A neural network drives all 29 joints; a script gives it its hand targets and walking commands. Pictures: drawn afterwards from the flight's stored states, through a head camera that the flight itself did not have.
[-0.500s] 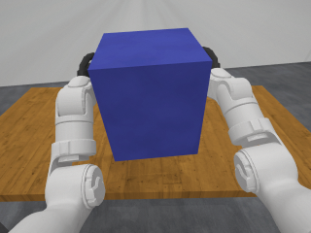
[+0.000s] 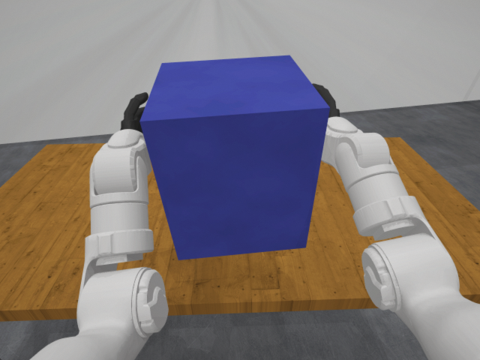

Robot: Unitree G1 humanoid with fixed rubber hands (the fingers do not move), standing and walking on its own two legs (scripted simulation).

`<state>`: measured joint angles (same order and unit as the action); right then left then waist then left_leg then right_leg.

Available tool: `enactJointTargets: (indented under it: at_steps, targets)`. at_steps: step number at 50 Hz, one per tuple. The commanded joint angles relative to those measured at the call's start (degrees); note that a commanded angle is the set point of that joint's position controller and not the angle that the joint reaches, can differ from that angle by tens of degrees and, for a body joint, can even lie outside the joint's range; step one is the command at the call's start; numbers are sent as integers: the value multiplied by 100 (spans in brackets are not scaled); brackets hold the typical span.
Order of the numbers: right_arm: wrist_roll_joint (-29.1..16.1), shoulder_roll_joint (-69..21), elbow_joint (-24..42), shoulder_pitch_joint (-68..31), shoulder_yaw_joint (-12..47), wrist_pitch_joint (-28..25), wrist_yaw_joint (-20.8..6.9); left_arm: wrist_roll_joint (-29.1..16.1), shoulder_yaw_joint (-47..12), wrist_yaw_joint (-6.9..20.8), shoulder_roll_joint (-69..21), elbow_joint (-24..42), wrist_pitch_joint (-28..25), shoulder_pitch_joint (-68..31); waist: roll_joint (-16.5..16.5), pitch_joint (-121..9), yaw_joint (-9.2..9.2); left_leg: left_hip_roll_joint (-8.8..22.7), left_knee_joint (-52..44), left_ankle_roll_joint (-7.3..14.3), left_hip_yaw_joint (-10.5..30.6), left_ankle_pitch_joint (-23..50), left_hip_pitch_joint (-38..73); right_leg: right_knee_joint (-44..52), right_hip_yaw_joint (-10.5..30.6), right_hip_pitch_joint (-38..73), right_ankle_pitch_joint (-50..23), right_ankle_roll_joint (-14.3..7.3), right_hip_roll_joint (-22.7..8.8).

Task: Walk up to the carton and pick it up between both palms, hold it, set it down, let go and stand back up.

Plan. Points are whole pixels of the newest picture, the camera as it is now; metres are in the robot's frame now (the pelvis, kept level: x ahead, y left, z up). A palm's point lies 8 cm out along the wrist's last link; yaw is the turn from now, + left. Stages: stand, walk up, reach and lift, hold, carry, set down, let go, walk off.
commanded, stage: hold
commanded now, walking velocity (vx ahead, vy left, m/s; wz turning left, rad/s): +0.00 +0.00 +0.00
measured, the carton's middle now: (234, 156) +0.35 +0.00 +0.23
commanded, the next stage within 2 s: none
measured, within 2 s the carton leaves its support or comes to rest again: neither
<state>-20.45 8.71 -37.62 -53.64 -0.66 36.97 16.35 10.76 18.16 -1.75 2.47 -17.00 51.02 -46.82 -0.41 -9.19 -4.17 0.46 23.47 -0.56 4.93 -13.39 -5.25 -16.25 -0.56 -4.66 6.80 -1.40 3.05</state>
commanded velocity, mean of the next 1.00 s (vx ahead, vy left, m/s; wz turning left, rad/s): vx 0.00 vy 0.00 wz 0.00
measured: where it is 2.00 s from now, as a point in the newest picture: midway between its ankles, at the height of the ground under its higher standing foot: outside the picture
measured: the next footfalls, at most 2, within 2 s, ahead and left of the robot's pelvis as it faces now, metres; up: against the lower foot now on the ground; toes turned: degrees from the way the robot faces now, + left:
none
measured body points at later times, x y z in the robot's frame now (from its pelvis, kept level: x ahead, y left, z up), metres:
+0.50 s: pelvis -0.01 +0.00 +0.00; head -0.10 +0.00 +0.44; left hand +0.38 +0.15 +0.28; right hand +0.38 -0.15 +0.28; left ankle +0.00 +0.12 -0.75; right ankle +0.03 -0.11 -0.75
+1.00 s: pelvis +0.00 +0.00 +0.00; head -0.09 +0.01 +0.44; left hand +0.38 +0.15 +0.27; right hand +0.38 -0.15 +0.28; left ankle +0.00 +0.12 -0.75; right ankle +0.03 -0.11 -0.75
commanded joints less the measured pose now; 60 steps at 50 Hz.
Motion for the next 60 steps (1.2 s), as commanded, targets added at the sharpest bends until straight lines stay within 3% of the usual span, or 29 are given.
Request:
enactJointTargets:
  at_steps: [1,8,13,18,25,30,37,42,48,53,60]
  targets:
    - [-960,-4275,2039,-5549,1540,-194,-838,-1022,-2521,836,-3485,817,-621,-5465,-188,-1908,-52,-290,-468,-150,-184,1241,-434,-18,98,1163,-905,299,111]
    - [-934,-4262,1929,-5707,1437,-231,-842,-1139,-2569,788,-3532,706,-701,-5720,-373,-2192,-123,-306,-429,-186,-168,1147,-484,-68,109,1173,-881,281,84]
    - [-872,-4309,1625,-5871,1353,-229,-867,-1091,-2315,784,-3406,375,-753,-5869,-197,-2116,-35,-301,-556,-75,-175,687,-712,-41,118,1160,-506,299,51]
    - [-924,-4384,1601,-5980,1414,-272,-874,-1057,-2123,786,-3331,126,-803,-5759,-31,-2225,76,-319,-531,-15,-186,785,-726,-23,149,1236,-617,326,44]
    - [-1037,-4328,1719,-5985,1446,-277,-811,-1072,-2074,800,-3338,32,-805,-5624,-13,-2233,51,-335,-447,-38,-166,1018,-603,3,148,1214,-846,346,63]
    - [-1082,-4262,1667,-5785,1371,-240,-803,-1154,-2248,795,-3418,325,-801,-5744,-231,-2183,-102,-315,-411,-147,-134,1160,-531,-25,139,1138,-925,325,73]
    - [-1176,-4189,1893,-5678,1449,-187,-784,-1220,-2467,741,-3517,683,-747,-5712,-426,-2304,-159,-303,-303,-266,-95,1483,-400,-120,90,1194,-1189,318,123]
    - [-1099,-4123,1786,-5591,1403,-158,-823,-1112,-2380,781,-3477,611,-697,-5584,-327,-2121,-115,-274,-395,-249,-102,1321,-456,-85,82,1185,-966,291,140]
    - [-1185,-4180,1935,-5445,1562,-148,-827,-1160,-2514,746,-3494,935,-714,-5567,-342,-2297,-105,-280,-297,-294,-89,1791,-261,-142,69,1290,-1357,310,177]
    - [-1205,-4243,2089,-5541,1654,-155,-826,-1099,-2402,754,-3418,844,-678,-5472,-163,-2260,10,-302,-328,-194,-120,1677,-303,-103,90,1284,-1307,344,162]
    - [-1109,-4288,2066,-5609,1590,-164,-804,-1106,-2413,786,-3428,697,-674,-5500,-99,-2093,-29,-307,-391,-144,-145,1386,-366,-23,114,1149,-1075,343,134]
